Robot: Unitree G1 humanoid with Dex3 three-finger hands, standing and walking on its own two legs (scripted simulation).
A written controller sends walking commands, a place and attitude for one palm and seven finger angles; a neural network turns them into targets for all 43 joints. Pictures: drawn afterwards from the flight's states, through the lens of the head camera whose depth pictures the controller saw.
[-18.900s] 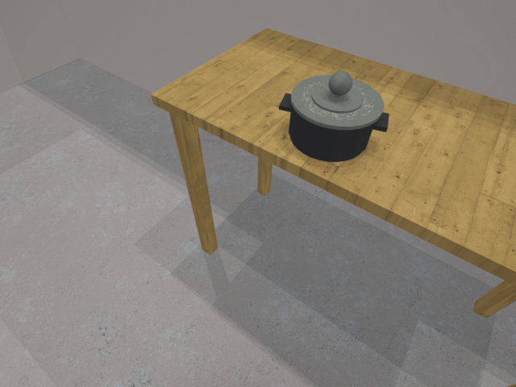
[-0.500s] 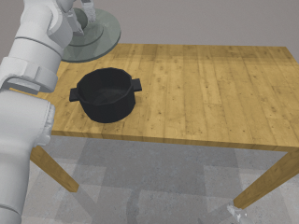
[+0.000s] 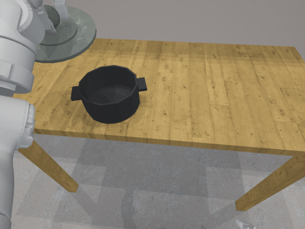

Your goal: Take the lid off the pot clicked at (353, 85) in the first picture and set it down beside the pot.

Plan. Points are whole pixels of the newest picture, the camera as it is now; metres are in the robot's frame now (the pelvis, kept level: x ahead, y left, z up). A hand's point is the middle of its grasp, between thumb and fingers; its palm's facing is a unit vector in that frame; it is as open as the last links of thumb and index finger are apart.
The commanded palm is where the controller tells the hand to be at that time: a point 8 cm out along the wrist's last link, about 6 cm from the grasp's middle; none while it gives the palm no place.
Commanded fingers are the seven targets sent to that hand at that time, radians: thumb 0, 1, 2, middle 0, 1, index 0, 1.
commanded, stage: move the lid sideways beside the pot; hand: left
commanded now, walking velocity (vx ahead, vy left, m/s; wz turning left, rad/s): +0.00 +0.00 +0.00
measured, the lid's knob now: (48, 17) +0.50 +0.22 +0.30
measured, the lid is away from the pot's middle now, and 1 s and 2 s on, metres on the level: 0.10 0.20 0.24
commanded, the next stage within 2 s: lower the lid onto the table in 1.50 s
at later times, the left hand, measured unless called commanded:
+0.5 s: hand (14, 16) +0.47 +0.26 +0.31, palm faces -0.12 -0.03 -0.99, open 7.0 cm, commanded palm +0.46 +0.26 +0.38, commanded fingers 0.00 0.78 0.77 -0.92 -1.05 -0.92 -1.05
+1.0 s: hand out of the picture +0.47 +0.31 +0.32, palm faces -0.14 -0.05 -0.99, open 7.0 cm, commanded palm +0.47 +0.31 +0.38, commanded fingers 0.00 0.78 0.77 -0.92 -1.05 -0.92 -1.05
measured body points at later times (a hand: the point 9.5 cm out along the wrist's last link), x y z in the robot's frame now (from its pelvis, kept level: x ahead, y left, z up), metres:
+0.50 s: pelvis +0.01 +0.00 +0.00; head +0.04 -0.01 +0.45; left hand +0.48 +0.26 +0.37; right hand +0.09 -0.26 -0.12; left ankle -0.02 +0.08 -0.74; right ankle +0.00 -0.14 -0.74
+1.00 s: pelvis +0.01 +0.00 +0.00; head +0.05 -0.01 +0.45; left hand +0.47 +0.30 +0.37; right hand +0.07 -0.27 -0.13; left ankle -0.02 +0.08 -0.74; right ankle +0.00 -0.14 -0.74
